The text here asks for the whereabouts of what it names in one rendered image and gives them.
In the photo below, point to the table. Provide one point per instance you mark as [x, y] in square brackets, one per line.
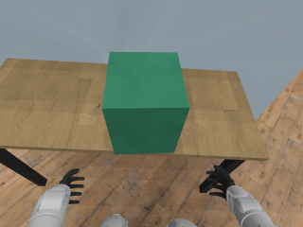
[57, 106]

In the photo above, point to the robot left forearm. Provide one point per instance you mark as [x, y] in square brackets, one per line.
[50, 209]

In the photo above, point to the robot right hand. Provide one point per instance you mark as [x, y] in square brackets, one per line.
[224, 180]

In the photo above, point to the carton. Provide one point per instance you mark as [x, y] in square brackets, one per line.
[145, 103]

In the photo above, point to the left robot thigh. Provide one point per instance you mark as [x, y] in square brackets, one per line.
[114, 221]

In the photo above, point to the robot right forearm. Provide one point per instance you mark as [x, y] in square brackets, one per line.
[246, 208]

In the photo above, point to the robot left hand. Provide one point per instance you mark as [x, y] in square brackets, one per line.
[67, 180]

